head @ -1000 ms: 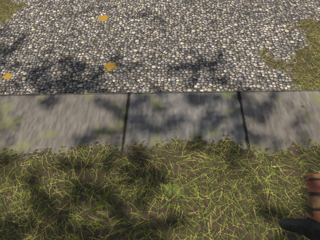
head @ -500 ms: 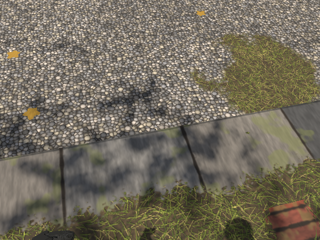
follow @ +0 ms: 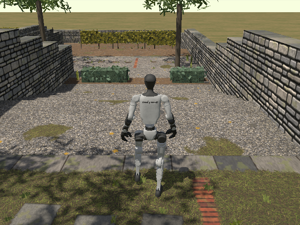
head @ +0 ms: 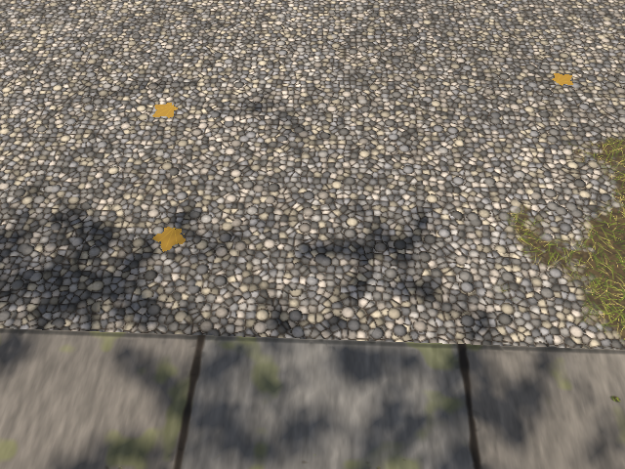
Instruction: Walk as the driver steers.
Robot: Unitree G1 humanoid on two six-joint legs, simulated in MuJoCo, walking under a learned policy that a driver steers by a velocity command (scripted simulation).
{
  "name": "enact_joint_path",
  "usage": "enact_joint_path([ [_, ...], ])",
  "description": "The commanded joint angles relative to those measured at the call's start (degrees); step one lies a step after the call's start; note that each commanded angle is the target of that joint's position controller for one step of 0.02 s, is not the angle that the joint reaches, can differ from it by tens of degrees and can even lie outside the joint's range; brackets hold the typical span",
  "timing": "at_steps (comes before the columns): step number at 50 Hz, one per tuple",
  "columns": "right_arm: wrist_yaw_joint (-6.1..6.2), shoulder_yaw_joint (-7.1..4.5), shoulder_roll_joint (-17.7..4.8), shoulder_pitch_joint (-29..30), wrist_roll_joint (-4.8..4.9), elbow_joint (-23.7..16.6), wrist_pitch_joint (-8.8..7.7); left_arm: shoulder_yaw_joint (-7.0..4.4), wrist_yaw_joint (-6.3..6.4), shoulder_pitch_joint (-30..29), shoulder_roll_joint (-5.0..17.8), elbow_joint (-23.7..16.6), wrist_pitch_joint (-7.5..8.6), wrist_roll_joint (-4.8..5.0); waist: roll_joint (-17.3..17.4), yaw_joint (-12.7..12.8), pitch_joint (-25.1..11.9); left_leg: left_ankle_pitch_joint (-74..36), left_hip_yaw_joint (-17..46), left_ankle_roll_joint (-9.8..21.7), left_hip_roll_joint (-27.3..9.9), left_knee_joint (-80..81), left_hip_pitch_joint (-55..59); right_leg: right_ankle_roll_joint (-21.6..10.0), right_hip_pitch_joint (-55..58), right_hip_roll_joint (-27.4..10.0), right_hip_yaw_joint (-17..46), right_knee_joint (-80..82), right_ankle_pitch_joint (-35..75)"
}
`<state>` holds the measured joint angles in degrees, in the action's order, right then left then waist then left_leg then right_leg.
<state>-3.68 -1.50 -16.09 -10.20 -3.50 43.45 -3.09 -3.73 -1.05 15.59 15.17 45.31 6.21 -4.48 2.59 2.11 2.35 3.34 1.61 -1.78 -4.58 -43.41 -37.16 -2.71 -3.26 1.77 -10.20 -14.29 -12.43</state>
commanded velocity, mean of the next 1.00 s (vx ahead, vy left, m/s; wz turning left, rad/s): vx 0.04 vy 0.00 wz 0.23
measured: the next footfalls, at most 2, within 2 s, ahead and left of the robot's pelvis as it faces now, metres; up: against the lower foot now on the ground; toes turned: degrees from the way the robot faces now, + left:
left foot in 0.14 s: +0.20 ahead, +0.16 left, +0.00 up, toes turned +9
right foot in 0.52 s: +0.17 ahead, -0.09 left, +0.00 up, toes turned +9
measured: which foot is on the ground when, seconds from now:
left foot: up 0.00-0.12, down 0.14-1.00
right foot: down 0.00-0.16, up 0.18-0.50, down 0.52-1.00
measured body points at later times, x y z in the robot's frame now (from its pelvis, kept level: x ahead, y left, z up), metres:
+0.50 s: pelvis +0.12 +0.03 -0.01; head +0.15 +0.03 +0.44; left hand +0.16 +0.32 -0.12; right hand +0.33 -0.21 -0.09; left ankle +0.16 +0.15 -0.75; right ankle +0.13 -0.10 -0.74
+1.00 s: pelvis +0.16 -0.01 -0.01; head +0.18 -0.01 +0.44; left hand +0.27 +0.28 -0.10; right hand +0.34 -0.24 -0.12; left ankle +0.16 +0.15 -0.75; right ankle +0.13 -0.10 -0.75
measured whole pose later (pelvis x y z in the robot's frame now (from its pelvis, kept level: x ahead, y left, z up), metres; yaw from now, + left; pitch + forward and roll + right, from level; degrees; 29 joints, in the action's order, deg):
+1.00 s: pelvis +0.16 -0.01 -0.01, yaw +12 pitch +0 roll +1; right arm -2.2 -1.9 -16.4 -9.6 0.2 44.9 -2.8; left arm -2.1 -6.0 7.8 16.3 43.6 5.2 0.0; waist -0.1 -1.5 1.4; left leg 10.9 3.4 -2.8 -0.3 -26.9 -16.5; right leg -2.7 -11.0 0.5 -2.8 -30.4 -19.9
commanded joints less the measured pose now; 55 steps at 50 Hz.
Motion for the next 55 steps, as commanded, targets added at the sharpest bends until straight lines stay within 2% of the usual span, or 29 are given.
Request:
enact_joint_path([
  [1, -1.56, -0.22, -4.0, -1.9, -0.15, -2.4, -1.3, -2.78, 0.53, -2.7, 10.3, -4.1, 1.76, -0.14, -4.3, -1.9, -3.5, -2.0, 0.4, 1.1, -1.2, 4.9, 1.8, -11.2, 5.6, -18.8, 3.2, 0.3, 39.0],
  [4, -1.27, -0.54, -4.8, 1.0, 0.52, -3.4, -1.72, -3.21, 1.47, -2.0, 11.1, -3.7, 1.18, 0.41, -5.9, -1.4, -2.7, 0.3, -1.2, 3.2, 1.1, 9.4, 5.0, -8.4, 7.7, -18.5, 1.4, -3.2, 37.1],
  [5, -1.08, -1.1, -5.8, 0.5, 0.99, -3.4, -2.21, -3.18, 1.79, -2.8, 11.2, -4.0, 1.14, 0.87, -5.8, -2.4, -3.1, -1.7, -2.6, 4.6, 2.9, 12.1, 8.6, -6.7, 7.0, -17.4, 0.0, -6.0, 37.3],
  [6, -0.82, -1.95, -7.6, -0.5, 1.6, -3.2, -2.9, -2.95, 1.91, -3.2, 11.0, -4.3, 1.21, 1.31, -4.7, -3.6, -4.5, -6.9, -4.2, 6.8, 5.6, 15.1, 15.0, -4.6, 4.7, -15.1, -1.4, -10.4, 38.4],
  [7, -0.03, -3.23, -11.5, -2.1, 2.15, -2.9, -3.92, -2.41, 1.54, -1.2, 9.5, -4.7, 1.21, 2.13, -0.6, -3.7, -8.7, -24.7, -3.3, 10.8, 6.4, 18.0, 23.9, -1.0, 2.1, -10.7, -3.3, -17.0, 35.7],
  [8, 1.58, -4.93, -17.8, -8.8, 2.12, -3.5, -3.47, -0.77, 1.56, 5.5, 5.2, -6.7, 1.26, 1.51, 9.9, -3.0, -23.7, -45.0, 15.5, 25.6, -7.5, 16.0, 48.2, 5.8, -11.1, -4.8, -4.6, -31.9, 12.4],
  [9, 2.3, -4.78, -16.8, -16.7, 1.31, -2.1, -2.79, -0.71, 0.89, 1.8, 6.2, -8.1, 0.95, 0.42, 8.2, -7.5, -33.0, -42.1, 34.0, 33.1, -17.1, 20.3, 61.1, 8.0, -22.8, 2.4, 3.6, -43.1, -29.7],
  [10, 2.99, -5.3, -16.0, -18.5, -0.27, 0.7, -4.07, -0.08, -0.18, -7.2, 5.3, -10.4, 0.3, 1.23, 2.3, -10.3, -21.2, -32.7, 30.6, 26.5, -15.6, 21.5, 53.8, 6.3, -29.9, -0.2, 12.5, -50.6, -30.9],
  [11, 3.38, -5.81, -14.9, -14.4, 1.27, 0.4, -4.33, -0.69, 0.46, -9.7, 7.0, -10.6, -0.09, 1.1, 3.3, -8.9, -12.5, -25.2, 23.9, 22.4, -12.3, 23.6, 43.6, 5.5, -32.6, -3.0, 14.3, -53.6, -28.8],
  [12, 3.58, -4.64, -11.0, -8.0, 2.73, -1.5, -3.96, -1.77, 1.63, -4.6, 10.1, -8.9, -0.42, 0.08, 3.5, -5.0, -11.2, -20.6, 20.8, 21.3, -10.9, 25.8, 36.8, 5.0, -30.2, -5.3, 14.8, -52.7, -26.2],
  [13, 3.81, -3.58, -7.9, -3.9, 3.59, -2.7, -3.95, -1.27, 2.28, -2.7, 8.9, -7.7, -0.66, -0.49, 3.1, -2.6, -7.4, -18.9, 18.1, 20.1, -9.8, 28.3, 27.5, 4.7, -26.2, -7.0, 14.5, -50.0, -23.4],
  [14, 3.94, -3.35, -8.0, -1.8, 3.47, -4.1, -3.49, -0.6, 2.76, -0.7, 7.4, -7.4, -1.0, -0.76, 2.4, -0.3, -6.3, -17.1, 16.6, 19.6, -8.7, 31.1, 19.9, 5.1, -19.8, -7.0, 13.4, -47.4, -21.1],
  [16, 3.67, -3.55, -9.0, 2.6, 2.32, -6.5, -3.7, -0.12, 1.68, 4.4, 6.2, -4.8, -2.61, 0.77, 1.2, 2.0, -7.4, -14.2, 10.7, 17.1, -5.2, 32.8, 13.2, 6.0, -11.3, -4.9, 9.6, -42.1, -14.0],
  [17, 3.38, -4.03, -10.2, 3.4, 2.29, -7.4, -3.93, 0.1, 0.74, 5.1, 6.1, -4.1, -3.42, 1.44, 1.8, 1.5, -7.2, -13.1, 9.1, 16.5, -4.1, 32.8, 12.4, 6.7, -10.1, -4.0, 8.2, -39.5, -12.3],
  [19, 2.96, -4.39, -10.7, 1.8, 2.49, -8.0, -4.3, 0.45, -0.41, 4.1, 6.6, -3.6, -4.44, 1.92, 2.1, -1.0, -8.3, -9.4, 10.7, 15.9, -5.2, 31.1, 16.2, 7.6, -12.0, -4.4, 8.6, -35.3, -11.1],
  [21, 2.46, -4.25, -9.9, 0.0, 2.79, -8.3, -4.16, 0.83, -0.43, 2.3, 7.1, -3.7, -4.25, 1.99, 1.9, -3.3, -8.6, -2.5, 14.6, 16.0, -7.5, 28.3, 20.2, 7.2, -14.8, -5.6, 10.0, -30.0, -9.7],
  [23, 1.82, -3.59, -8.7, 1.1, 3.31, -8.4, -3.42, 0.94, -0.29, 2.4, 7.4, -3.3, -3.38, 2.64, 1.6, -3.1, -8.5, 4.6, 17.0, 15.6, -7.9, 25.7, 20.5, 5.9, -14.1, -5.2, 9.1, -22.1, -5.4],
  [25, 0.73, -2.02, -6.1, 1.5, 3.3, -7.4, -2.39, 1.05, -0.88, 2.1, 7.3, -3.5, -2.35, 4.17, 0.3, -1.8, -8.0, 7.1, 17.7, 13.6, -5.8, 23.0, 17.2, 3.1, -8.5, -4.0, 7.5, -10.9, 3.8],
  [26, 0.32, -1.11, -4.3, 0.1, 3.0, -6.7, -1.98, 1.22, -0.93, 2.0, 7.3, -4.8, -1.78, 4.58, 0.0, -1.2, -9.7, 7.4, 17.2, 11.0, -3.7, 20.8, 16.0, -0.6, -4.9, -6.3, 9.4, -8.6, 9.5],
  [27, 0.41, -0.65, -2.2, -4.5, 2.59, -7.7, -1.7, 0.7, -0.74, 0.1, 12.2, -7.2, -0.87, 5.31, -8.2, -4.8, -12.4, 17.1, 8.5, 4.7, 3.5, 14.7, 14.8, -13.2, -3.4, -17.0, 21.2, -5.3, 21.7],
  [28, 0.38, -1.55, -4.8, -2.3, 1.75, -7.5, -1.9, 0.91, -2.01, -6.7, 11.0, -7.6, -0.21, 4.35, -7.7, -6.5, -6.1, 17.4, 2.8, -0.5, 5.9, 14.4, 13.1, -16.0, -11.4, -21.1, 27.9, -2.3, 11.5],
  [29, 0.85, -2.23, -6.7, -1.3, 1.89, -6.2, -1.1, 0.79, -2.74, -9.2, 10.0, -7.9, -0.21, 5.06, -3.9, -6.3, -5.6, 13.3, 1.8, -1.7, 3.9, 15.0, 19.7, -10.6, -15.0, -16.0, 21.8, -3.3, -0.5],
  [30, 1.21, -1.95, -6.0, -0.1, 2.79, -5.8, -0.43, 1.2, -3.86, -8.6, 8.6, -7.1, -0.26, 5.67, -3.8, -5.7, -4.7, 8.6, 1.8, -1.8, 4.1, 17.5, 22.1, -5.7, -17.0, -11.4, 18.8, -4.3, -6.5],
  [31, 1.05, -2.14, -6.6, 0.2, 3.62, -5.4, -0.1, 1.46, -4.65, -7.6, 8.0, -6.6, -0.18, 5.97, -5.1, -5.1, -4.4, 6.8, 2.6, -1.8, 3.7, 18.3, 23.2, -3.6, -17.3, -10.2, 18.2, -4.6, -7.7],
  [32, 0.88, -1.88, -6.1, 1.2, 3.87, -6.1, -0.09, 1.46, -5.15, -7.0, 8.0, -5.8, 0.01, 5.89, -5.4, -5.1, -3.7, 5.8, 3.0, -1.1, 3.5, 18.8, 23.8, -2.2, -17.8, -10.2, 18.0, -4.7, -8.0],
  [33, 0.64, -1.66, -5.8, 1.5, 4.14, -6.2, -0.4, 1.15, -5.39, -6.0, 8.4, -5.3, 0.02, 5.4, -5.2, -4.5, -3.9, 5.0, 3.0, -0.1, 3.3, 19.2, 23.9, -1.6, -17.1, -9.6, 16.9, -5.0, -8.2],
  [35, 0.76, -1.96, -6.4, 1.8, 3.78, -5.8, -0.57, 0.83, -5.23, -4.4, 8.8, -4.7, 0.31, 4.61, -4.9, -3.2, -4.1, 4.5, 3.2, 0.8, 3.5, 19.1, 21.6, -2.5, -13.0, -9.2, 15.7, -6.1, -4.7],
  [42, 1.46, -1.79, -5.6, 2.0, 3.77, -4.1, -0.64, 0.3, -4.96, -5.3, 8.0, -4.7, 0.01, 4.9, -4.4, -2.6, -5.7, -1.4, 2.1, 0.3, 3.5, 18.7, 20.2, -2.9, -5.2, -8.6, 13.9, -10.4, 12.7],
  [55, 1.51, -1.79, -7.5, 2.6, 3.8, -0.3, -0.45, -0.92, -4.41, -7.4, 9.9, -4.1, -0.59, 4.15, -3.8, -2.6, -5.9, -3.2, 1.7, 0.1, 2.7, 17.4, 21.6, -0.7, -3.7, -6.1, 12.3, -12.0, 16.0],
])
